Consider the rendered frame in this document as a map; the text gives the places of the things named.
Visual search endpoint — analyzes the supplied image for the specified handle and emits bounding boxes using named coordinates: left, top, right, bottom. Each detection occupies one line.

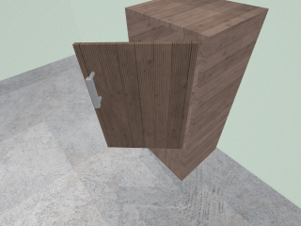
left=85, top=72, right=102, bottom=108

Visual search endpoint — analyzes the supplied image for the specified cupboard door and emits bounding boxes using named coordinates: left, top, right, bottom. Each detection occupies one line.
left=72, top=41, right=199, bottom=149

